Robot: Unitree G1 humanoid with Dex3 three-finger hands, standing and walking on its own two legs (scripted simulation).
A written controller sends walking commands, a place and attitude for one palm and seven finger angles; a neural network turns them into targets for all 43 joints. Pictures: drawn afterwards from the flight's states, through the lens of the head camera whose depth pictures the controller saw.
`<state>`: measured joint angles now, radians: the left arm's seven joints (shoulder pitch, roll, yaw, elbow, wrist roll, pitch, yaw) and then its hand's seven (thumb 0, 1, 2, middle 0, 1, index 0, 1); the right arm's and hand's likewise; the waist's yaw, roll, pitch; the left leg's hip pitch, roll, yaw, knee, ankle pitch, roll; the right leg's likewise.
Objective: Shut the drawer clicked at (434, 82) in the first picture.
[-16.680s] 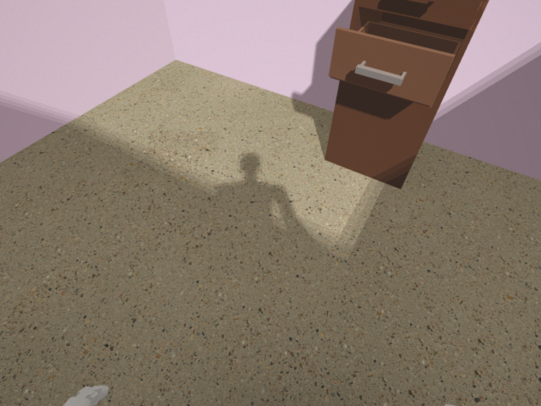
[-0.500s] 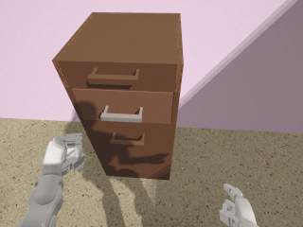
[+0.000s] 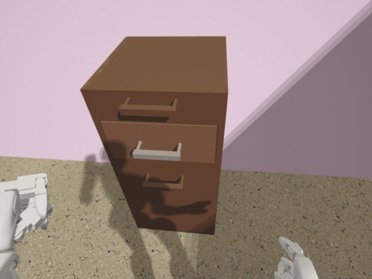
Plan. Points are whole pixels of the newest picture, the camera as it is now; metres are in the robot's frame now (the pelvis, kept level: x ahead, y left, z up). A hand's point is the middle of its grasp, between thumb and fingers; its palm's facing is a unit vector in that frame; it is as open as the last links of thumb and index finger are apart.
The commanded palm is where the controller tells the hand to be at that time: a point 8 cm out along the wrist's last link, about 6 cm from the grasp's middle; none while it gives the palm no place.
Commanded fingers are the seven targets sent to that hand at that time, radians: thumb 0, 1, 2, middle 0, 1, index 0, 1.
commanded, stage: draw the hand back to the body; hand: left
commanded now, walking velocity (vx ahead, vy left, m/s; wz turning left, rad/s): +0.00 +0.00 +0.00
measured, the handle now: (158, 150) +0.53 +0.17 -0.07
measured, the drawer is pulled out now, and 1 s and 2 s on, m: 0.00 0.00 0.00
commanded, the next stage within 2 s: step back with the hand held close in 0.12 s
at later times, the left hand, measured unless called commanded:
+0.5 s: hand (55, 209) +0.18 +0.24 +0.15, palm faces +0.31 -0.82 -0.47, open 3.3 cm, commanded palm +0.12 +0.28 +0.18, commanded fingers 0.00 0.90 0.90 -1.40 -1.60 -1.40 -1.60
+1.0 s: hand (16, 253) +0.11 +0.25 +0.16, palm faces +0.36 -0.80 -0.48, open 3.3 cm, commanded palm +0.05 +0.30 +0.18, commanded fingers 0.00 0.90 0.90 -1.40 -1.60 -1.40 -1.60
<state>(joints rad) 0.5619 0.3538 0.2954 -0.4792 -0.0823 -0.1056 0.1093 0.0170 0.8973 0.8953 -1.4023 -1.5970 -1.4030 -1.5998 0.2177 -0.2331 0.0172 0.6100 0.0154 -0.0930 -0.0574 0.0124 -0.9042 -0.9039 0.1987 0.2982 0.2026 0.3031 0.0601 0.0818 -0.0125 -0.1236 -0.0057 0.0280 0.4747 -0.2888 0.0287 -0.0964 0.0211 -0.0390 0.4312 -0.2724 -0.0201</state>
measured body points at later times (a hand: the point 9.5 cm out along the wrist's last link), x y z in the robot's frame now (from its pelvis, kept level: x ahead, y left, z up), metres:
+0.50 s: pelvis -0.02 +0.01 +0.00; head -0.01 -0.01 +0.45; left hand +0.16 +0.28 +0.18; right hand +0.16 -0.24 -0.08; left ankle -0.02 +0.10 -0.74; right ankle -0.02 -0.11 -0.74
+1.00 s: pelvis -0.08 +0.02 -0.01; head -0.07 +0.02 +0.44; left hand +0.08 +0.29 +0.18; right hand +0.09 -0.22 -0.09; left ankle -0.02 +0.10 -0.74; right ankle -0.02 -0.11 -0.74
